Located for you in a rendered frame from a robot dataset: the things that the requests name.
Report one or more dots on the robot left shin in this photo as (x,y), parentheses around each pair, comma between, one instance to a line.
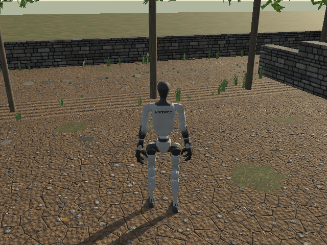
(151,184)

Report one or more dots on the right robot forearm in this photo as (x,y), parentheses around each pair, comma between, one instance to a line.
(186,138)

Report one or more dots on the robot right thigh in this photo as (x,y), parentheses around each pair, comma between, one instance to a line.
(175,157)

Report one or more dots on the robot left upper arm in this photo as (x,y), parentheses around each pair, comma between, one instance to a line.
(145,116)

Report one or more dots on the left robot forearm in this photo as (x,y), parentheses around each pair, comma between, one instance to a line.
(141,139)

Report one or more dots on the right robot hand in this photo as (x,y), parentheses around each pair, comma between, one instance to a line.
(189,150)

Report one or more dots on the left robot hand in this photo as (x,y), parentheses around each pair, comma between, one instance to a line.
(138,155)

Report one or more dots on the robot right upper arm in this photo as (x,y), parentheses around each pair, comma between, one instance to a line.
(181,116)

